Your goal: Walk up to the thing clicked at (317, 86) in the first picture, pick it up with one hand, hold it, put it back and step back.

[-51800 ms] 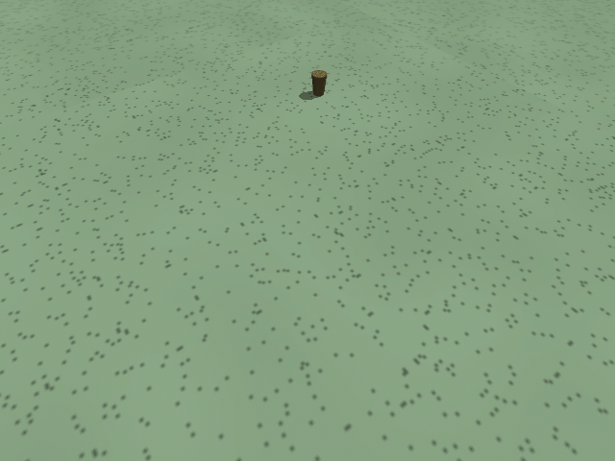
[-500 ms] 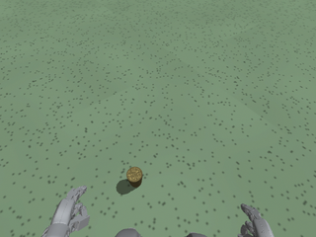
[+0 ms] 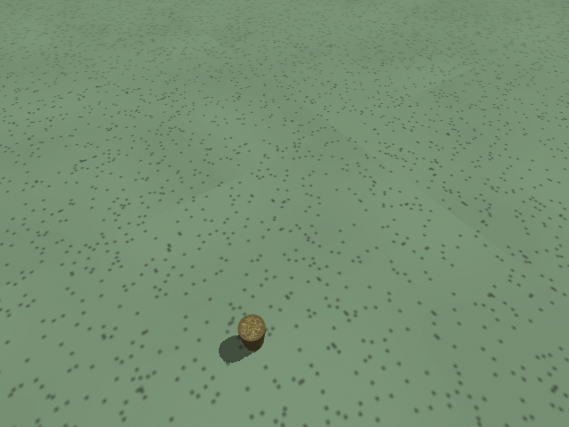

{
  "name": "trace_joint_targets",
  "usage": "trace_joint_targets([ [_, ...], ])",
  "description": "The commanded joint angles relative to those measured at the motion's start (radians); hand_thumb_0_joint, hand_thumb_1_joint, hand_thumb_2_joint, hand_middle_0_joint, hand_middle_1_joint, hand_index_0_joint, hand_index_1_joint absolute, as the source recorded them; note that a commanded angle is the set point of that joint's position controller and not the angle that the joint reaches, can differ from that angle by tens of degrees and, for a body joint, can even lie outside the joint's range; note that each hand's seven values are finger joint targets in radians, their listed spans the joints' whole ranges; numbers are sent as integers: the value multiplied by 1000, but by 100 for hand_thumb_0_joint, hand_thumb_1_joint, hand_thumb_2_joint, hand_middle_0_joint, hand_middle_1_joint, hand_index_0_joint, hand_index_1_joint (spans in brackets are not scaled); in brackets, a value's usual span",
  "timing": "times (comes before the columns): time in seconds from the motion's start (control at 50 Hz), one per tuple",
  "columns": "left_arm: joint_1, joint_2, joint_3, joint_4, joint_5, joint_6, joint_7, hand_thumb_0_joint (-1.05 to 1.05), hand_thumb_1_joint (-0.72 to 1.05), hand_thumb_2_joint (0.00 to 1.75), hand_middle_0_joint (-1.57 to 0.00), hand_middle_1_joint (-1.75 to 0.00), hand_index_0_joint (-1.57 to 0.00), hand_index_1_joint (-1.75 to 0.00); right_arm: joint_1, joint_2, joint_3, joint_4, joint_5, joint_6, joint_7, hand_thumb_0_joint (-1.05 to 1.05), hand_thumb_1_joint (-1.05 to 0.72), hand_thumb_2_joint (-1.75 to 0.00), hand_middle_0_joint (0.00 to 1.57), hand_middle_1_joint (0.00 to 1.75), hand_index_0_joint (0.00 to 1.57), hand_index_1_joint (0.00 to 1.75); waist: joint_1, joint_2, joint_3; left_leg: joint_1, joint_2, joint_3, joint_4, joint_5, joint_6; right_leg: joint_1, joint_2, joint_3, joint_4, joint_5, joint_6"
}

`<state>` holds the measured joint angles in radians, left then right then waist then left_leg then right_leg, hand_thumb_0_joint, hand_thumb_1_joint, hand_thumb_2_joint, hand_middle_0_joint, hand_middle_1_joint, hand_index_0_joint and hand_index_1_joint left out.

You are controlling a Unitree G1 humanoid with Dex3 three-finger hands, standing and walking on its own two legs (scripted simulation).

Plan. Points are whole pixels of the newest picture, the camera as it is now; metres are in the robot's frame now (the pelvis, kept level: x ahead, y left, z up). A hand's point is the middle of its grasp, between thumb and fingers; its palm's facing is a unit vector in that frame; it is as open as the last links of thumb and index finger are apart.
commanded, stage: stand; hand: left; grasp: from the side
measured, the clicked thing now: (252, 335) +0.51 +0.14 -0.70
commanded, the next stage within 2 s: step back in 1.56 s
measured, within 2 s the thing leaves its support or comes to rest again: neither
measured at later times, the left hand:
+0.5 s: hand out of the picture +0.04 +0.23 -0.15, palm faces +0.04 -0.94 -0.34, open 7.3 cm
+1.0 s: hand out of the picture +0.07 +0.23 -0.14, palm faces +0.03 -0.94 -0.35, open 7.3 cm
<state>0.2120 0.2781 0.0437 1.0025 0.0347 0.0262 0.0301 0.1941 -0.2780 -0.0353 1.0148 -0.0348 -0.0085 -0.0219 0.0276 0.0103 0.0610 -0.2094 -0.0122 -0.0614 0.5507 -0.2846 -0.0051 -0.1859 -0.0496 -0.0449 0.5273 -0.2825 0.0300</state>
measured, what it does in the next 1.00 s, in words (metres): stands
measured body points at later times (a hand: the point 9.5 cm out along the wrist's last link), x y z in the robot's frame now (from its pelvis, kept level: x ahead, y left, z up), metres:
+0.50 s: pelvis -0.01 -0.01 +0.01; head -0.01 -0.02 +0.46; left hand +0.04 +0.28 -0.13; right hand +0.06 -0.30 -0.13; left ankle +0.01 +0.12 -0.73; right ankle +0.00 -0.14 -0.73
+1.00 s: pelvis +0.01 -0.02 +0.01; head +0.01 -0.03 +0.46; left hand +0.07 +0.28 -0.12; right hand +0.08 -0.31 -0.13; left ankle +0.01 +0.12 -0.73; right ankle +0.00 -0.14 -0.73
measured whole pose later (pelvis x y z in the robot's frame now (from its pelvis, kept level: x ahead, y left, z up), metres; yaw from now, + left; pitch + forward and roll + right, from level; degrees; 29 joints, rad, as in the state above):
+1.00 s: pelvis +0.01 -0.02 +0.01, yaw +1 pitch -3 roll +0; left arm 0.11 0.31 0.03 1.15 0.02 0.00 0.01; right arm 0.12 -0.32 -0.01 1.12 -0.02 0.00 -0.01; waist 0.01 0.03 0.07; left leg -0.11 0.02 -0.08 0.36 -0.19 -0.04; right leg -0.08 -0.02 -0.07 0.34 -0.20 0.00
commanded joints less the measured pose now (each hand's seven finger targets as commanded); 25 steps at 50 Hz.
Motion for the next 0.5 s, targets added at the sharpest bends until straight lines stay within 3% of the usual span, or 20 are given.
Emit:
trace_joint_targets([
  [0.0,-49,188,37,-25,-3,-35,11,0,90,90,-20,-30,-20,-30,-49,-195,-41,-39,8,-23,-16,0,-90,-90,20,30,20,30,-8,22,-37,3,95,-105,-184,155,40,52,-57,67,-130,105,-45],
  [0.06,-53,190,31,3,-1,-40,12,0,90,90,-20,-30,-20,-30,-49,-188,-38,-16,10,-20,-15,0,-90,-90,20,30,20,30,-8,-6,-34,36,91,-94,-182,213,33,61,-66,70,-170,124,-43],
  [0.18,-64,199,27,45,-5,-42,9,0,90,90,-20,-30,-20,-30,-60,-195,-35,13,12,-14,-10,0,-90,-90,20,30,20,30,-13,-6,-20,52,91,-84,-216,157,28,70,-69,73,-215,98,-35],
  [0.22,-73,208,29,55,-5,-41,8,0,90,90,-20,-30,-20,-30,-65,-194,-33,19,11,-9,-8,0,-90,-90,20,30,20,30,-12,-11,9,32,90,-89,-233,96,26,56,-64,72,-229,37,-33],
  [0.3,-86,211,26,61,0,-41,5,0,90,90,-20,-30,-20,-30,-71,-202,-37,27,12,-2,-2,0,-90,-90,20,30,20,30,-15,-24,28,29,84,-81,-225,71,28,27,-70,90,-271,-68,-36],
  [0.4,-83,219,25,72,-4,-49,4,0,90,90,-20,-30,-20,-30,-72,-200,-32,35,13,-7,1,0,-90,-90,20,30,20,30,-12,-20,-10,40,91,-81,-221,140,27,72,-78,92,-275,7,-36],
  [0.46,-113,230,29,70,-10,-47,2,0,90,90,-20,-30,-20,-30,-66,-207,-29,43,11,-7,-1,0,-90,-90,20,30,20,30,-16,13,-5,12,93,-81,-234,108,26,89,-80,95,-262,14,-39],
  [0.48,-109,229,28,70,-9,-48,2,0,90,90,-20,-30,-20,-30,-68,-210,-28,43,12,-9,0,0,-90,-90,20,30,20,30,-12,9,-27,18,97,-82,-234,150,27,116,-82,90,-259,51,-40],
])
